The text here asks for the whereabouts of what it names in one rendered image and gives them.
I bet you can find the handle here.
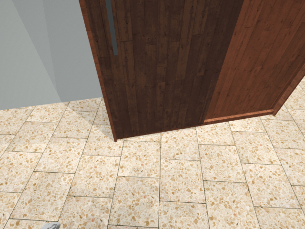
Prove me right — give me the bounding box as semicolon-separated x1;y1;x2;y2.
105;0;118;55

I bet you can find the wardrobe door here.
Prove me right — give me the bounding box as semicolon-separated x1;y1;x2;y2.
84;0;244;138
205;0;305;120

